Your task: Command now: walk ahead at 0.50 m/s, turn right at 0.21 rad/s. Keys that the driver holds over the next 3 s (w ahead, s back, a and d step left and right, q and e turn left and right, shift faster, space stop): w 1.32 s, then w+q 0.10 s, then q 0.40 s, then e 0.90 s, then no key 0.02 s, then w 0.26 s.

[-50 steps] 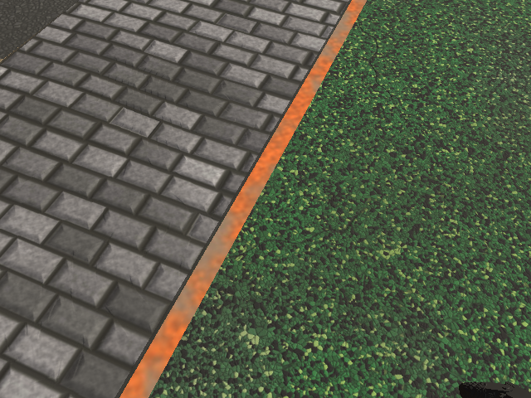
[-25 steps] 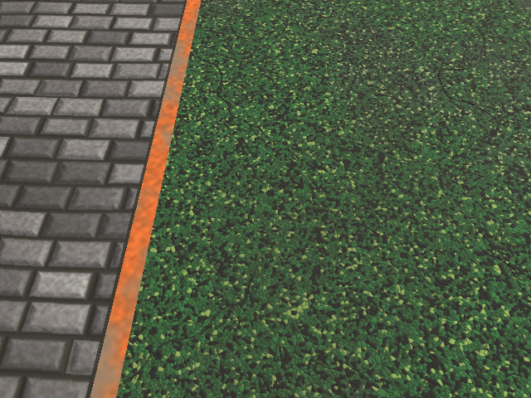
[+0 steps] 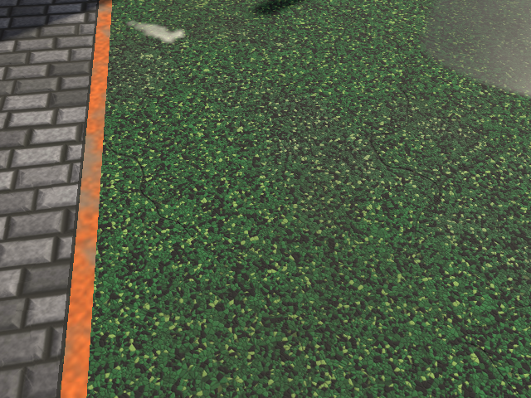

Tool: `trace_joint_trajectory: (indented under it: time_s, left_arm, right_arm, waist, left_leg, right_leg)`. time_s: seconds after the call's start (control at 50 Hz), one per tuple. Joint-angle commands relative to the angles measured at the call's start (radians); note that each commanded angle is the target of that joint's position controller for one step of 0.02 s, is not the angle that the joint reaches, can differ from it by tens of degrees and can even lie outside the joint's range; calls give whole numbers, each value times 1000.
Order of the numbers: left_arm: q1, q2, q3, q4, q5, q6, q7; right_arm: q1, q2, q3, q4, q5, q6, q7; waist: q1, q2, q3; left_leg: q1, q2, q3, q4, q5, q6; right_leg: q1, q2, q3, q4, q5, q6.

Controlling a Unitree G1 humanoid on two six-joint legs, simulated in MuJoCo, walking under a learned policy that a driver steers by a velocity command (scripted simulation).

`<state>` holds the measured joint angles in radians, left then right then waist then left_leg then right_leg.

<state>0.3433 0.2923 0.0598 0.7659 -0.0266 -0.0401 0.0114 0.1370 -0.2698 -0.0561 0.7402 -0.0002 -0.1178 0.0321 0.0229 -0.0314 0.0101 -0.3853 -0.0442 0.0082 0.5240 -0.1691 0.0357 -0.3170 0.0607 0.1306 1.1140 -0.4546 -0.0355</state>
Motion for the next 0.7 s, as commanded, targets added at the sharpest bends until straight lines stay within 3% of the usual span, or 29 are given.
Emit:
trace_joint_trajectory:
  time_s: [0.02,0.04,0.08,0.12,0.18,0.22,0.3,0.34,0.36,0.38,0.4,0.42,0.44,0.46,0.48,0.5,0.52,0.58,0.64,0.7]
  left_arm:
    - [-97,119,27,-116,18,-29,-4]
    - [-84,101,25,-114,17,-29,-8]
    - [-71,66,17,-110,16,-25,-11]
    - [-128,45,5,-133,23,-26,-12]
    - [-218,22,-8,-151,22,-34,-19]
    - [-277,21,-11,-162,17,-39,-26]
    - [-367,37,-7,-196,7,-45,-42]
    - [-360,57,-1,-200,8,-49,-49]
    - [-311,75,9,-189,11,-51,-49]
    - [-201,106,27,-155,17,-50,-44]
    - [-41,158,50,-115,22,-47,-35]
    - [90,264,72,-101,42,-40,-25]
    - [121,227,63,-82,23,-33,-30]
    - [63,166,42,-87,17,-33,-31]
    - [0,136,31,-94,18,-32,-30]
    - [-57,113,22,-96,25,-34,-34]
    - [-97,88,14,-99,32,-40,-37]
    - [-121,95,19,-82,28,-58,-39]
    - [-88,122,28,-50,26,-63,-28]
    - [-49,140,31,-23,21,-56,-19]
  right_arm:
    - [102,-102,-24,-13,-8,7,-7]
    - [92,-94,-19,-10,-13,7,-8]
    - [104,-102,-20,5,-2,3,-11]
    - [120,-139,-29,20,6,3,-16]
    - [146,-166,-34,39,13,13,-23]
    - [181,-175,-34,58,19,20,-24]
    - [247,-186,-34,98,26,38,-25]
    - [248,-201,-38,110,27,50,-29]
    - [234,-211,-40,110,28,56,-32]
    - [224,-205,-37,109,29,60,-34]
    - [219,-173,-22,97,17,59,-37]
    - [289,-78,10,61,-4,43,-34]
    - [311,-75,17,71,8,22,-28]
    - [234,-168,-9,57,32,10,-21]
    - [157,-171,-9,37,40,5,-18]
    - [124,-158,-9,33,27,8,-20]
    - [127,-152,-14,37,14,17,-22]
    - [159,-99,-5,50,8,46,-25]
    - [63,-86,1,20,-2,50,-27]
    - [-45,-65,11,-3,2,39,-16]
  waist:
    - [-61,98,-7]
    - [-42,121,-6]
    - [-30,135,-15]
    - [-39,116,-2]
    - [-69,103,7]
    - [-93,101,17]
    - [-112,108,42]
    - [-88,117,36]
    - [-51,122,8]
    - [10,109,-59]
    - [81,83,-174]
    - [84,-124,-337]
    - [83,-250,-417]
    - [87,-150,-265]
    - [68,-98,-157]
    - [37,-42,-80]
    - [4,-46,-46]
    - [-45,-57,-28]
    - [-29,-24,6]
    - [8,-19,30]
  left_leg:
    - [338,302,-431,-295,-136,183]
    - [293,276,-383,-314,-66,177]
    - [261,260,-312,-343,38,190]
    - [253,263,-257,-371,121,204]
    - [247,234,-164,-384,177,182]
    - [248,223,-124,-378,192,166]
    - [338,271,-134,-339,211,149]
    - [390,294,-138,-292,287,131]
    - [398,287,-122,-231,411,117]
    - [376,250,-82,-100,551,95]
    - [260,203,-41,109,504,61]
    - [-97,79,20,497,117,-7]
    - [-296,3,-76,696,-404,-23]
    - [-398,69,-113,770,-373,-11]
    - [-407,115,-85,745,-282,-3]
    - [-374,146,-69,684,-211,-8]
    - [-318,174,-76,625,-159,-14]
    - [-240,186,-67,551,-85,-42]
    - [-286,190,-65,385,66,-62]
    - [-243,160,-40,180,232,-59]
  right_leg:
    - [-419,-130,-3,68,107,2]
    - [-370,-148,-14,26,133,6]
    - [-341,-159,-43,-49,150,18]
    - [-358,-170,-64,-166,212,36]
    - [-316,-159,-91,-366,381,46]
    - [-268,-137,-111,-469,467,50]
    - [-259,-115,-115,-565,462,25]
    - [-222,-103,-120,-601,399,-3]
    - [-141,-83,-139,-626,381,-21]
    - [24,-58,-164,-655,390,-48]
    - [278,-116,-110,-625,412,-89]
    - [665,-378,270,-616,382,-220]
    - [742,-468,593,-766,224,-310]
    - [633,-431,499,-797,131,-266]
    - [497,-386,362,-817,157,-232]
    - [361,-343,272,-854,232,-216]
    - [267,-310,209,-887,305,-203]
    - [147,-283,109,-958,426,-218]
    - [144,-270,33,-987,483,-215]
    - [144,-237,-40,-995,481,-180]
